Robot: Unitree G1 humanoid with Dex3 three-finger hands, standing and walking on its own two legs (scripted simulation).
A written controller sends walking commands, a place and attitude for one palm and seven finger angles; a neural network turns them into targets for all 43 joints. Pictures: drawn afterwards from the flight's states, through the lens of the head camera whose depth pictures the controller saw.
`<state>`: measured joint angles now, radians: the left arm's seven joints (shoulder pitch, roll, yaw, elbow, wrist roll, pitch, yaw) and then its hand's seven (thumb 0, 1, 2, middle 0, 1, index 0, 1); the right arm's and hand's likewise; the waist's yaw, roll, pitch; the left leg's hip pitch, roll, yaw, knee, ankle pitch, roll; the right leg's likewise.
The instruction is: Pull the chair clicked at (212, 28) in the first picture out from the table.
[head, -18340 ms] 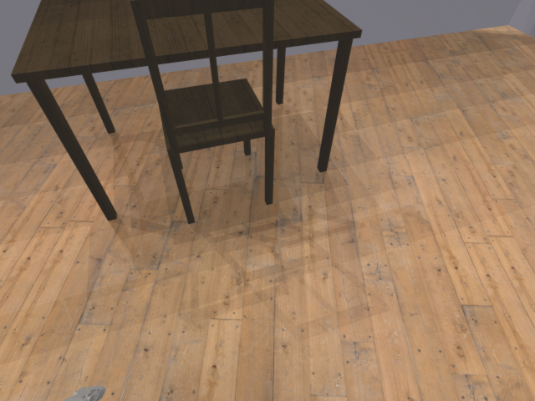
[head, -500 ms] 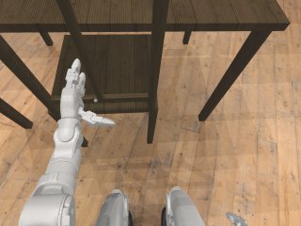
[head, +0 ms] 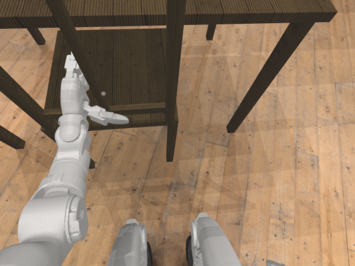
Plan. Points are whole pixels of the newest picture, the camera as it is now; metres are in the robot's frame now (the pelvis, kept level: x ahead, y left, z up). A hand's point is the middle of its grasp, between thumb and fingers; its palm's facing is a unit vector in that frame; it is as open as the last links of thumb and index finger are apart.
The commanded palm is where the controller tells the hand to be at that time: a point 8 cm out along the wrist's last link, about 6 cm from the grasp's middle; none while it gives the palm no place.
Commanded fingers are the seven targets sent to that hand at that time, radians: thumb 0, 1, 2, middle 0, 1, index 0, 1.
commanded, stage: push the fingers through the gap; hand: left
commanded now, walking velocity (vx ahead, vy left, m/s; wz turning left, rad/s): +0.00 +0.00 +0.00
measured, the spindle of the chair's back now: (84, 63) +0.53 +0.16 +0.08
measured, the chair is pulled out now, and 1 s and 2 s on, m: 0.00 0.00 0.04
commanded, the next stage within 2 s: hook a spindle and tug to test in 0.48 s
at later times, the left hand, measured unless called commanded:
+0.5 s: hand (101, 89) +0.50 +0.14 +0.03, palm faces +0.04 -1.00 -0.03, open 16.9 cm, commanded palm +0.47 +0.18 +0.03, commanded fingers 0.00 -0.50 0.30 -0.06 -0.08 -0.06 -0.08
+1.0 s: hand (103, 89) +0.50 +0.13 +0.03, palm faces +0.03 -1.00 -0.02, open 14.6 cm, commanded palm +0.47 +0.18 +0.03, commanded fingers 0.00 -0.11 0.47 -0.45 -1.29 -0.45 -1.29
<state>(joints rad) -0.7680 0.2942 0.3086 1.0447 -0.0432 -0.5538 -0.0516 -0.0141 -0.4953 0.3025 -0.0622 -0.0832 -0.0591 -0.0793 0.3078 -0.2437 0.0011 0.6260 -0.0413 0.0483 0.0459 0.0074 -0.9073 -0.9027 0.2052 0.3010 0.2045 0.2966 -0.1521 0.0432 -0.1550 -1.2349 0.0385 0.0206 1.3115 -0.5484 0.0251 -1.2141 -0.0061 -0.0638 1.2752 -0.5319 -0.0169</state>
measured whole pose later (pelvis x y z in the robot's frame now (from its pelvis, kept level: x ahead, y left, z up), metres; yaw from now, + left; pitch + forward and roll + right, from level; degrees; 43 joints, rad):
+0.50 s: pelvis +0.00 +0.00 +0.00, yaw +0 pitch +28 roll -2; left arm -0.80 0.32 0.34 1.08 -0.04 -0.56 -0.06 -0.01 -0.50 0.30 -0.06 -0.08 -0.06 -0.08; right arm 0.32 -0.24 0.01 0.62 -0.05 0.07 0.05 0.01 -0.91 -0.90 0.21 0.30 0.20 0.30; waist -0.17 0.04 -0.15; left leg -1.25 0.04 0.02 1.31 -0.55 0.03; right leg -1.22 0.00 -0.07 1.27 -0.53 -0.02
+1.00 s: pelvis +0.00 +0.01 +0.00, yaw +0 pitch +28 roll -3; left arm -0.81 0.31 0.32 1.08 -0.03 -0.56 -0.04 -0.01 -0.45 0.32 -0.28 -0.77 -0.28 -0.77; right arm 0.30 -0.24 0.01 0.62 -0.05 0.08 0.05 0.01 -0.91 -0.90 0.21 0.30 0.20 0.30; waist -0.17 0.04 -0.16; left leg -1.25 0.04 0.02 1.32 -0.55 0.03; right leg -1.22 0.00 -0.07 1.27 -0.53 -0.01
